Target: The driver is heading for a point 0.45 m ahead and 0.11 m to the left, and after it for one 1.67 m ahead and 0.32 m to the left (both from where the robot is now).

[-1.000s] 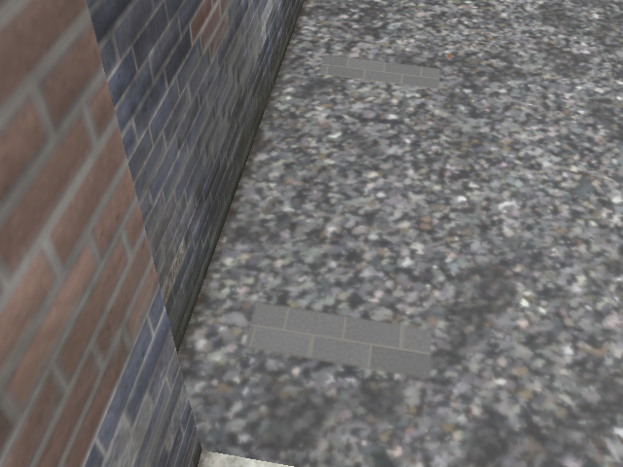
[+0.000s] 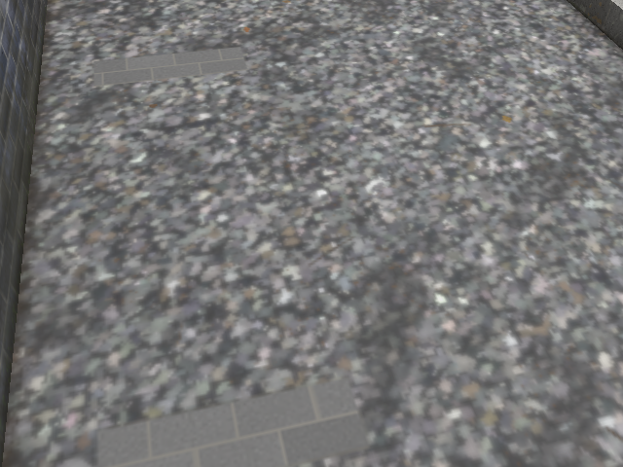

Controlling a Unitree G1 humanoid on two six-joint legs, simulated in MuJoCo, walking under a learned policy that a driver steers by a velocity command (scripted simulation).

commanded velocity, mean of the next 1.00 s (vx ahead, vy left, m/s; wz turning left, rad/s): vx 0.50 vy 0.00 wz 0.31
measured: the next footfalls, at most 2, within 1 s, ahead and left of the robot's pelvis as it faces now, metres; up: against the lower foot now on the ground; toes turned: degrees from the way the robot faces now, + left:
left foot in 0.36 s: +0.35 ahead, +0.20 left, -0.20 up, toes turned +11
right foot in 0.76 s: +0.62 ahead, +0.07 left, -0.20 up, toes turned +25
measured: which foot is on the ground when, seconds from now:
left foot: up 0.00-0.34, down 0.36-0.78, up 0.80-1.00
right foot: down 0.00-0.38, up 0.40-0.74, down 0.76-1.00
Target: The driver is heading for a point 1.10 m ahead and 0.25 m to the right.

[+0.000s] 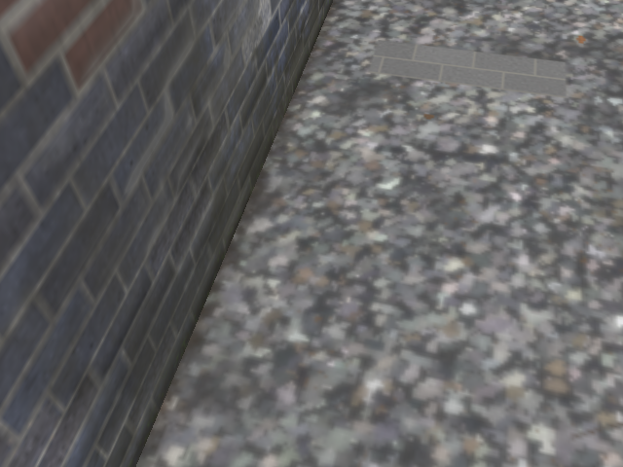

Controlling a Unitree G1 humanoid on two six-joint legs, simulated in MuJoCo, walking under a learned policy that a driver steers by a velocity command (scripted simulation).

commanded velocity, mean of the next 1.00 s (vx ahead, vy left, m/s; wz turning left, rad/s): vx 0.50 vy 0.00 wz -0.36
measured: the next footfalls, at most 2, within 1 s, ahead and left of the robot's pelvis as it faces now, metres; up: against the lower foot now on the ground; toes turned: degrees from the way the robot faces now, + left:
left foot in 0.14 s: +0.23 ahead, +0.14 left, +0.00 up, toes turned -6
right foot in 0.62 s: +0.47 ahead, -0.23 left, +0.00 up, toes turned -23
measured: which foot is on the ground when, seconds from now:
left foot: up 0.00-0.12, down 0.14-0.64, up 0.66-1.00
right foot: down 0.00-0.16, up 0.18-0.60, down 0.62-1.00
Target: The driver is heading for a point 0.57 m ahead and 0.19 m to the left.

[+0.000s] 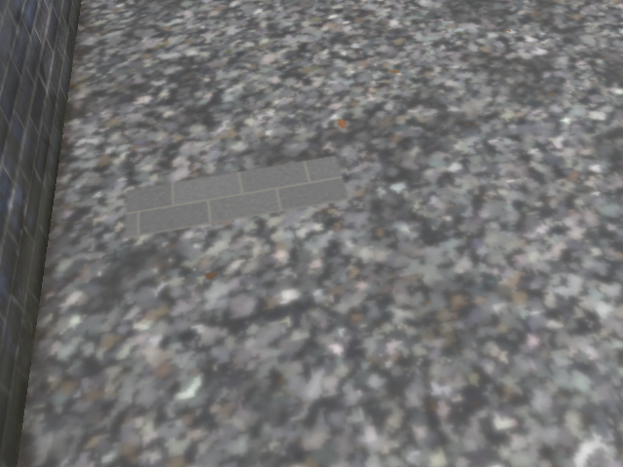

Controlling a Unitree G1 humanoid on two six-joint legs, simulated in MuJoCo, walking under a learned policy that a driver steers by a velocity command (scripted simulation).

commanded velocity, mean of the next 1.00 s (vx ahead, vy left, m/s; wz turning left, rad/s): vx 0.35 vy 0.00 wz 0.38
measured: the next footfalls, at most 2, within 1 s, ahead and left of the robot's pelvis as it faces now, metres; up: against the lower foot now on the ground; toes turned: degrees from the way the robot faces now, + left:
left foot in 0.22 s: +0.32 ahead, +0.13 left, +0.00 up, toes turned +8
right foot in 0.66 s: +0.63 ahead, +0.00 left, +0.00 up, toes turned +27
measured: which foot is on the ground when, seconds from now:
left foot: up 0.00-0.20, down 0.22-0.68, up 0.70-0.98, down 1.00-1.00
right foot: down 0.00-0.22, up 0.24-0.64, down 0.66-1.00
